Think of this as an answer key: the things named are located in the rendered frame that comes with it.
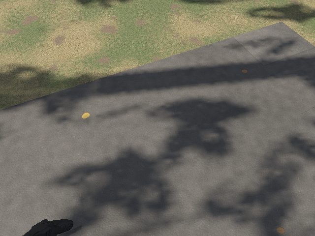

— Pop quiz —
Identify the robot left hand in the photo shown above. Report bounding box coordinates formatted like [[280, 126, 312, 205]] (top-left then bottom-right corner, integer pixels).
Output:
[[22, 219, 74, 236]]

